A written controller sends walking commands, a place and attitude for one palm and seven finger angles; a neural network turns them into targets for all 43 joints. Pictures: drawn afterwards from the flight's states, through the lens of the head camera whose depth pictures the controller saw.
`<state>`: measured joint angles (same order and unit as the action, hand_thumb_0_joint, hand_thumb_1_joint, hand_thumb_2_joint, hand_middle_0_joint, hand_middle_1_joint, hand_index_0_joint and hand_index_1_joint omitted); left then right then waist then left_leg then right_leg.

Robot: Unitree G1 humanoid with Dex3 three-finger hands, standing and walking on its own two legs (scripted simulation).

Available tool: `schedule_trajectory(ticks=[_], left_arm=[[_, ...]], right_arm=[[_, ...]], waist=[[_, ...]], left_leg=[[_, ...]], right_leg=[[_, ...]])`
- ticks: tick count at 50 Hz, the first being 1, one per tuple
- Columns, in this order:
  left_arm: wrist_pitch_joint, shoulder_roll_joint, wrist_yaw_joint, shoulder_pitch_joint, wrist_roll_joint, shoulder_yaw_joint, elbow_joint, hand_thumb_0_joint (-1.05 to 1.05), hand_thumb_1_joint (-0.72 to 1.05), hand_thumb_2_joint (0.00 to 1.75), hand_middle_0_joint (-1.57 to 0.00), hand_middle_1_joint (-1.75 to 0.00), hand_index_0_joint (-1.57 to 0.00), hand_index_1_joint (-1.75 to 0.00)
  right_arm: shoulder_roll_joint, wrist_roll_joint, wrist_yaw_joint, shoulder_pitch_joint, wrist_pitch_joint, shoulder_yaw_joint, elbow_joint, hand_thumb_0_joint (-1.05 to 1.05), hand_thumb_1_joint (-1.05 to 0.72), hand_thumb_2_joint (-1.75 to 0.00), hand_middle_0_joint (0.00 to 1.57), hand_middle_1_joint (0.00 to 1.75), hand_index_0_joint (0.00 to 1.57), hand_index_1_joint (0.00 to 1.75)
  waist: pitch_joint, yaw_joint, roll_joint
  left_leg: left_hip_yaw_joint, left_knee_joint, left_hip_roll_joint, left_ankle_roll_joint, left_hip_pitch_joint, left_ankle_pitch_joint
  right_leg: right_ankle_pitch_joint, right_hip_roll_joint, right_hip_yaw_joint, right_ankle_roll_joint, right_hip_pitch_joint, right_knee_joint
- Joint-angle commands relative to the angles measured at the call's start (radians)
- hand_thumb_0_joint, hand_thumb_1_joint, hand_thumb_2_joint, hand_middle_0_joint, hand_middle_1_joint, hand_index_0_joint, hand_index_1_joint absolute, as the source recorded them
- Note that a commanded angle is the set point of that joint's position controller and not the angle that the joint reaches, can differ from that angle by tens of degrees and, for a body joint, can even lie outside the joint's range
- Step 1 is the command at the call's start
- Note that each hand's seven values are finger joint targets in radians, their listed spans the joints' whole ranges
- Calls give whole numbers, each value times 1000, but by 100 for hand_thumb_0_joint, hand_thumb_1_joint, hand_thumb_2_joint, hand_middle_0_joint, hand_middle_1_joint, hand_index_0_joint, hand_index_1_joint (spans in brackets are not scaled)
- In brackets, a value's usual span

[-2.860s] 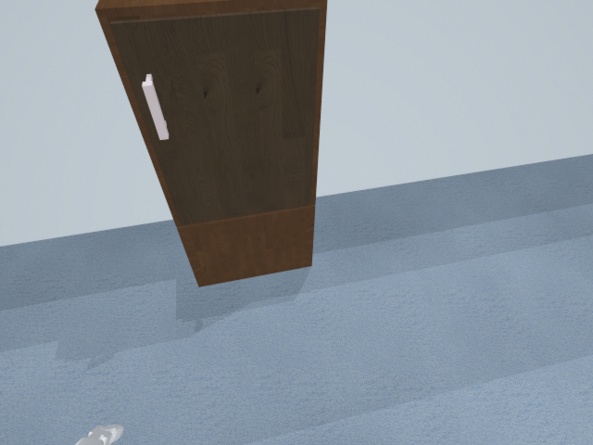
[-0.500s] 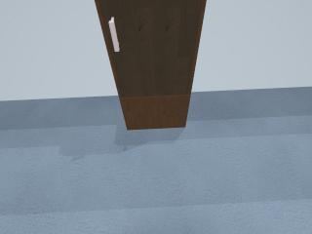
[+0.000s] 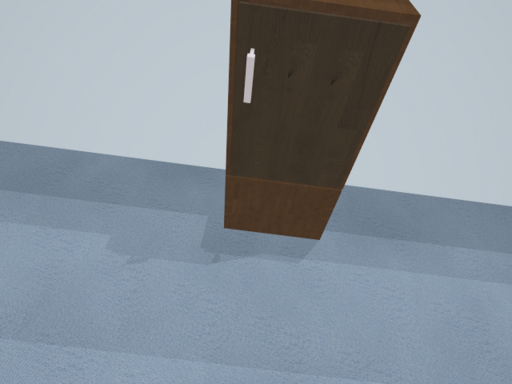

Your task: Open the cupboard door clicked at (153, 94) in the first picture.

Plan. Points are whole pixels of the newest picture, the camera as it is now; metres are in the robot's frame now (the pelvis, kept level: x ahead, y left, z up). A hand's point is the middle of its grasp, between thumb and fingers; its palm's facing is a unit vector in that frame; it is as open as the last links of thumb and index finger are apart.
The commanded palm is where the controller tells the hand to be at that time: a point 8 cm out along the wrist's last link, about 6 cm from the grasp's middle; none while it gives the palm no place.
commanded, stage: take the last steps up to it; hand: left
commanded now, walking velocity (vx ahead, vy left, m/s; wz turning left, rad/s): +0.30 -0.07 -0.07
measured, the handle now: (249, 76) +0.86 +0.12 +0.05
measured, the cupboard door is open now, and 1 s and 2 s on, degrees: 0 0 0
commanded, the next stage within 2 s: come to a stop and stand still in 0.62 s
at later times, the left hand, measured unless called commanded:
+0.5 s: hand (203, 298) +0.31 +0.13 -0.17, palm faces -0.09 -0.98 -0.17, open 7.4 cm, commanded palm none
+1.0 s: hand (202, 305) +0.30 +0.13 -0.18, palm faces +0.06 -0.99 -0.16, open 7.3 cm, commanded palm none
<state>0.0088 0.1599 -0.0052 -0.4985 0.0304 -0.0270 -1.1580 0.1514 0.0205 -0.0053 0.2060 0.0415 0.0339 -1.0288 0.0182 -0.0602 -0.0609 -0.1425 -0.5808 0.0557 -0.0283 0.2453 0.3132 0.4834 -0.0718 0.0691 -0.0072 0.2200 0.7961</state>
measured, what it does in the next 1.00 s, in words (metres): walks ahead: right foot, then left foot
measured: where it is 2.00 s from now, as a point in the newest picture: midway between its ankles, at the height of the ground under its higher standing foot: outside the picture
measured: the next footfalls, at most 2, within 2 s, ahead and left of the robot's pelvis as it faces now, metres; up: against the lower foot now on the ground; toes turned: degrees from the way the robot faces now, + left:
right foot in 0.50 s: +0.31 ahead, -0.15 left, +0.00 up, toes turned -10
left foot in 0.84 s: +0.39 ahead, +0.07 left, +0.00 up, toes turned +6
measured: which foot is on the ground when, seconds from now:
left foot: down 0.00-0.50, up 0.52-0.82, down 0.84-1.00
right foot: up 0.00-0.48, down 0.50-0.90, up 0.92-1.00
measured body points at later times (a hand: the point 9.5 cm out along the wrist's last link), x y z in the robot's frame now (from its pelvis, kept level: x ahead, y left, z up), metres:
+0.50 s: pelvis +0.18 -0.03 -0.01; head +0.21 -0.03 +0.43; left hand +0.31 +0.19 -0.16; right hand +0.01 -0.20 -0.15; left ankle +0.00 +0.09 -0.72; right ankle +0.28 -0.14 -0.74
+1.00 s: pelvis +0.30 -0.04 +0.01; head +0.32 -0.01 +0.45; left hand +0.30 +0.19 -0.16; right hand +0.40 -0.25 -0.13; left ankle +0.35 +0.06 -0.73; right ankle +0.26 -0.15 -0.70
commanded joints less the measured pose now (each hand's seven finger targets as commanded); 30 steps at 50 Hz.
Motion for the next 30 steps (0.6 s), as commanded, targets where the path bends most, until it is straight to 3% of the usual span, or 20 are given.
schedule_trajectory(ticks=[1,2,4,8,13,17,18,20,22,23,24,25,26,28,30], left_arm=[[-33,57,13,154,7,-27,110,0,90,90,-20,-30,-20,-30],[-33,50,21,135,6,-25,95,0,90,90,-20,-30,-20,-30],[-22,18,22,86,8,-27,76,0,90,90,-20,-30,-20,-30],[-8,31,25,128,3,-35,89,0,90,90,-20,-30,-20,-30],[-6,37,33,300,0,-35,155,0,90,90,-20,-30,-20,-30],[-18,30,36,438,-8,-28,199,0,90,90,-20,-30,-20,-30],[-21,27,37,453,-9,-28,204,0,90,90,-20,-30,-20,-30],[-26,34,34,433,-9,-32,200,0,90,90,-20,-30,-20,-30],[-40,62,29,292,-8,-43,160,0,90,90,-20,-30,-20,-30],[-54,93,25,146,-2,-54,115,0,90,90,-20,-30,-20,-30],[-69,179,12,18,7,-77,77,0,90,90,-20,-30,-20,-30],[-73,269,1,-70,-5,-97,61,0,90,90,-20,-30,-20,-30],[-68,269,-5,-37,-22,-91,67,0,90,90,-20,-30,-20,-30],[-65,180,-12,138,-19,-67,105,0,90,90,-20,-30,-20,-30],[-75,105,-17,229,-14,-39,122,0,90,90,-20,-30,-20,-30]], right_arm=[[146,1,36,195,10,28,-30,0,-90,-90,20,30,20,30],[119,-2,37,185,22,21,-32,0,-90,-90,20,30,20,30],[93,-2,43,194,35,20,-35,0,-90,-90,20,30,20,30],[84,-9,49,235,45,12,-59,0,-90,-90,20,30,20,30],[85,0,52,306,46,13,-96,0,-90,-90,20,30,20,30],[93,11,50,363,41,20,-124,0,-90,-90,20,30,20,30],[98,13,51,360,40,20,-128,0,-90,-90,20,30,20,30],[109,15,50,349,36,26,-131,0,-90,-90,20,30,20,30],[127,11,48,329,32,31,-134,0,-90,-90,20,30,20,30],[127,4,45,315,32,31,-130,0,-90,-90,20,30,20,30],[89,-9,32,341,32,25,-119,0,-90,-90,20,30,20,30],[37,-17,29,377,34,14,-88,0,-90,-90,20,30,20,30],[53,-22,33,302,28,16,-70,0,-90,-90,20,30,20,30],[25,-17,27,210,19,25,-55,0,-90,-90,20,30,20,30],[4,0,24,220,-5,21,-58,0,-90,-90,20,30,20,30]], waist=[[148,108,169],[142,88,135],[115,63,149],[111,50,169],[169,76,156],[180,121,158],[187,120,174],[171,105,173],[76,37,149],[-16,-28,122],[-142,-74,-34],[-280,-60,-223],[-242,-66,-105],[-54,-6,-4],[27,64,31]], left_leg=[[383,442,313,-116,-119,107],[324,447,285,-101,-95,29],[211,430,237,-87,-105,-120],[149,425,223,-87,-162,-272],[143,416,249,-125,-219,-362],[121,381,251,-121,-239,-448],[115,374,253,-118,-223,-460],[94,328,253,-112,-214,-556],[58,141,229,-87,-216,-749],[27,-40,190,-54,-152,-722],[-24,-322,112,-13,65,-438],[0,-643,-42,21,259,240],[121,-769,-14,-6,303,263],[138,-792,66,-3,327,123],[139,-687,92,8,243,60]], right_leg=[[-101,-51,-51,13,435,344],[-159,-56,-48,5,400,338],[-236,-48,-36,-13,380,335],[-321,-47,-44,-28,453,323],[-345,-69,-19,-27,528,161],[-311,-43,23,4,444,-41],[-302,-36,25,14,407,-75],[-271,0,53,36,306,-127],[-265,52,88,62,104,-208],[-335,59,80,75,-109,-271],[-356,-119,-121,135,-378,-299],[-529,-360,-504,240,-537,-401],[-557,-370,-498,270,-467,-454],[-455,-319,-357,235,-189,-498],[-459,-252,-196,189,28,-547]])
